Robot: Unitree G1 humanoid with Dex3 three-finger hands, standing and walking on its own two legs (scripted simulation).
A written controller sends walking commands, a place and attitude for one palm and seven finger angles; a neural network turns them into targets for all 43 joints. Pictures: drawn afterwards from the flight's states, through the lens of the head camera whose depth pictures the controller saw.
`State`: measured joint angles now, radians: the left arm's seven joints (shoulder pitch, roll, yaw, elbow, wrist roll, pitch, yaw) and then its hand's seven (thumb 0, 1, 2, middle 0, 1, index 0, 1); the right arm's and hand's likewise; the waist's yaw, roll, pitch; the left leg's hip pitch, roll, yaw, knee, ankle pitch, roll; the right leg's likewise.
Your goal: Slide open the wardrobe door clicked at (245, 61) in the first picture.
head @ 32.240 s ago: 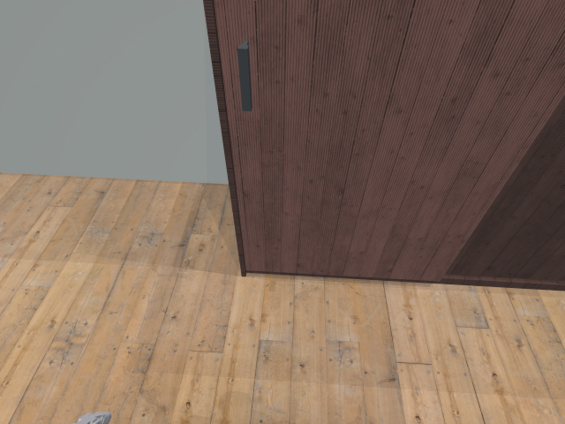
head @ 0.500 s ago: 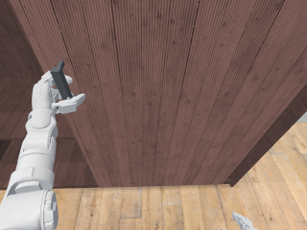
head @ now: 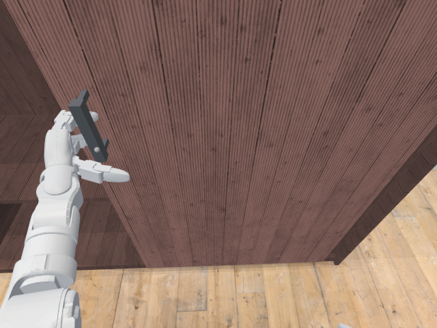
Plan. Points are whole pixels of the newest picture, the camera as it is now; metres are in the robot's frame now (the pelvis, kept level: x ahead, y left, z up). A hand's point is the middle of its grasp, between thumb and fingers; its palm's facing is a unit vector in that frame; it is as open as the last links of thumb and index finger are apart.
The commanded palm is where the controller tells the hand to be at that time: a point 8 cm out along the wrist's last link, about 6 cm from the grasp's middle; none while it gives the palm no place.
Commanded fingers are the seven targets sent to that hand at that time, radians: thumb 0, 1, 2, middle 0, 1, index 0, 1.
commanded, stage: slip the hand off the handle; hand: left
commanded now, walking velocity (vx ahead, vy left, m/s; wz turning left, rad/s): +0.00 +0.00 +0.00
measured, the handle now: (93, 127) +0.45 +0.26 +0.13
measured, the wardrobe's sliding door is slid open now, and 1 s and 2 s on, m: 0.69 0.69 0.69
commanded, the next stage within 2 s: draw the hand back to the body in 1.26 s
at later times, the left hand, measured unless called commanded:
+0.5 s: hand (59, 151) +0.40 +0.31 +0.12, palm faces +0.36 -0.91 -0.20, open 14.7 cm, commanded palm +0.36 +0.35 +0.12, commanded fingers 0.00 -0.55 0.20 -0.25 -1.15 -0.25 -1.15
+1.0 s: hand (40, 190) +0.31 +0.31 +0.11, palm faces +0.37 -0.91 -0.20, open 14.7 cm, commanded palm +0.27 +0.34 +0.12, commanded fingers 0.00 -0.55 0.20 -0.25 -1.15 -0.25 -1.15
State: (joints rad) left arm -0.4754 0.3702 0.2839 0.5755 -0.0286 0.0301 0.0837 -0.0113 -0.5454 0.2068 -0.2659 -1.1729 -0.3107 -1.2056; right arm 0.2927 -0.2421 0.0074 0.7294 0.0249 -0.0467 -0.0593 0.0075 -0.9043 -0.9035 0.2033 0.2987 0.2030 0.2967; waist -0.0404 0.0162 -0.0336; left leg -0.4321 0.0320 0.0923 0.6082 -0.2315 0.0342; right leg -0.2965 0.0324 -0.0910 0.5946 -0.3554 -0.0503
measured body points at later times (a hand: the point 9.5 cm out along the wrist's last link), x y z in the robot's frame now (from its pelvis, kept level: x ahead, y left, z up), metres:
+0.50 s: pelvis +0.00 +0.01 +0.00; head +0.03 +0.02 +0.45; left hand +0.37 +0.36 +0.13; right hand +0.09 -0.27 -0.11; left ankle +0.05 +0.10 -0.73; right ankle -0.03 -0.08 -0.73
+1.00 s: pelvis +0.00 +0.02 +0.00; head +0.00 +0.01 +0.45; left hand +0.29 +0.35 +0.12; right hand +0.15 -0.23 -0.09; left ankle +0.05 +0.10 -0.73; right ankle -0.03 -0.08 -0.73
